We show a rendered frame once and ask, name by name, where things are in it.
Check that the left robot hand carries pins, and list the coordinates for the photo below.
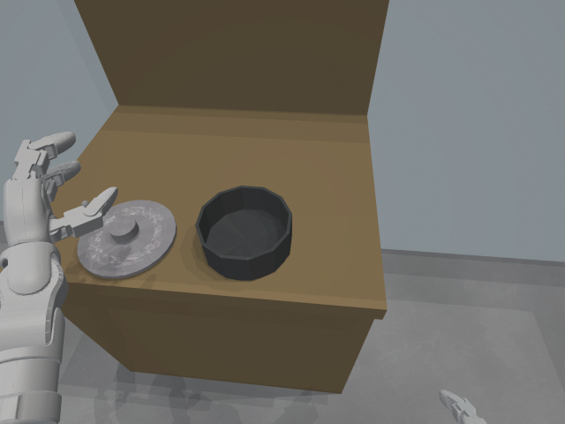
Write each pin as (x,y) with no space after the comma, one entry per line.
(27,195)

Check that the robot left forearm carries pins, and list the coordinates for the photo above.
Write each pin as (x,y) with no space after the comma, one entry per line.
(33,288)

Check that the lid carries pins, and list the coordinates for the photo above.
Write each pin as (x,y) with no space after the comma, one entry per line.
(103,256)

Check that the right robot hand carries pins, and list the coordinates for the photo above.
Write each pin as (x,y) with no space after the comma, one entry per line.
(463,411)

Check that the pot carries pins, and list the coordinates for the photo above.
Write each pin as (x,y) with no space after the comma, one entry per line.
(245,232)

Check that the knob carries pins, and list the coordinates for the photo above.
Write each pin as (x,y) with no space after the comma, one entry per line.
(123,228)

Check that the table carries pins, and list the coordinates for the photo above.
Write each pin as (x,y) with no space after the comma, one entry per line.
(215,94)

